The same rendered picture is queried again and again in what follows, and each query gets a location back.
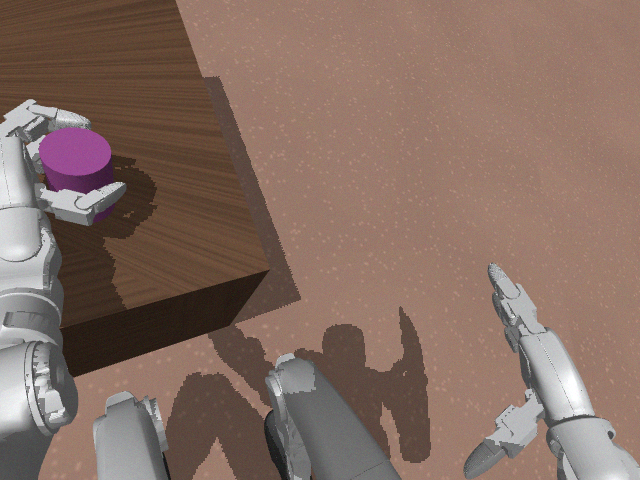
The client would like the right robot arm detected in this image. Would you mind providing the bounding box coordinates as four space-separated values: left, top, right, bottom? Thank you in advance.
546 415 640 480

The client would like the left robot arm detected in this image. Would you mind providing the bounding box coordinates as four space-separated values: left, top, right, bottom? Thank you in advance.
0 207 78 480

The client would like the can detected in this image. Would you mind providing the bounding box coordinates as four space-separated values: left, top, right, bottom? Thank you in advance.
39 127 115 223

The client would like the right robot foot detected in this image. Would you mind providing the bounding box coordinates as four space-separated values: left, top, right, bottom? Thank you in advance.
264 410 312 480

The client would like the right robot hand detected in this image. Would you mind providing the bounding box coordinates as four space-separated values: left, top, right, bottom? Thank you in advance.
463 263 595 480

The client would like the left robot hand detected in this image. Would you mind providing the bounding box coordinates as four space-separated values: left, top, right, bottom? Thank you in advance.
0 99 127 226

